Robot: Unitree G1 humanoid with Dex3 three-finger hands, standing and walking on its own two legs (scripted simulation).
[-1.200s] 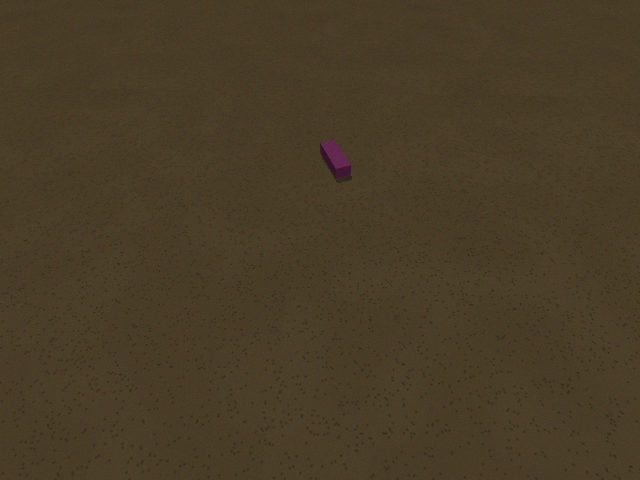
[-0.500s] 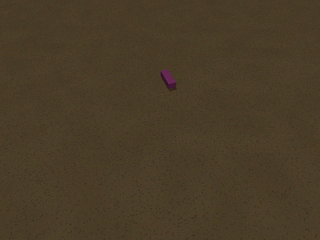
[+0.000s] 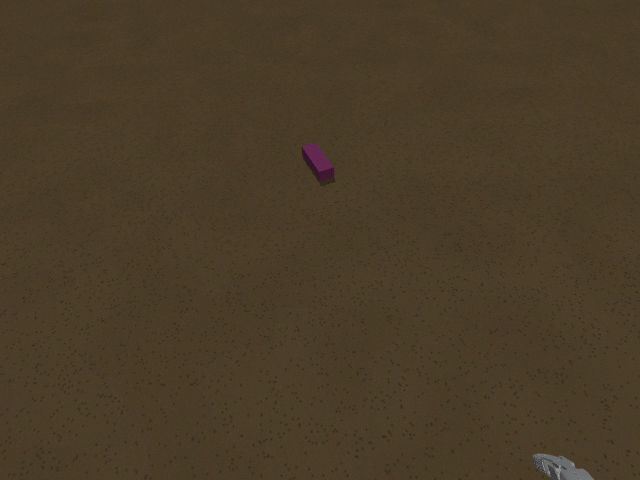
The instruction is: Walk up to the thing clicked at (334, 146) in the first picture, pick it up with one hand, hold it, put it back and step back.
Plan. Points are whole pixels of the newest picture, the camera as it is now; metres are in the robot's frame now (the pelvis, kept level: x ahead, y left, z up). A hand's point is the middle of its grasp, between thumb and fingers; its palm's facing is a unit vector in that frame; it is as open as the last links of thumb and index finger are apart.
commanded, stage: walk up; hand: left
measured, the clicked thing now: (317, 161) +1.61 +0.07 -0.75
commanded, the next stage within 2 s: none
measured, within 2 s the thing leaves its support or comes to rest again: neither
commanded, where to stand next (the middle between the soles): +1.29 +0.36 m, yaw -66 degrees
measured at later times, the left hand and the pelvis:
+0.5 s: hand (169, 397) +0.25 +0.26 -0.12, palm faces -0.27 -0.82 -0.50, open 7.4 cm; pelvis +0.17 -0.02 -0.01, yaw -19 degrees
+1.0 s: hand (254, 196) +0.70 +0.18 -0.13, palm faces -0.54 -0.65 -0.54, open 7.4 cm; pelvis +0.43 +0.01 -0.03, yaw -33 degrees
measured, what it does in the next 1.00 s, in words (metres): walks ahead, turning right: right foot, then left foot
